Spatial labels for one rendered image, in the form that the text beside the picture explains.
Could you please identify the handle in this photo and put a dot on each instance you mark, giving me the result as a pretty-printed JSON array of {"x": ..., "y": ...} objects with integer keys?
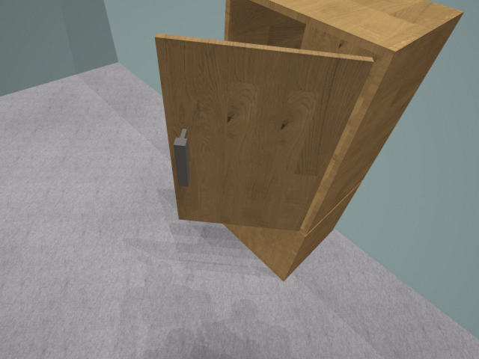
[{"x": 182, "y": 159}]

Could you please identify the cupboard door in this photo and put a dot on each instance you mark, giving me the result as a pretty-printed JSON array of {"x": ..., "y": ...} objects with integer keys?
[{"x": 263, "y": 123}]

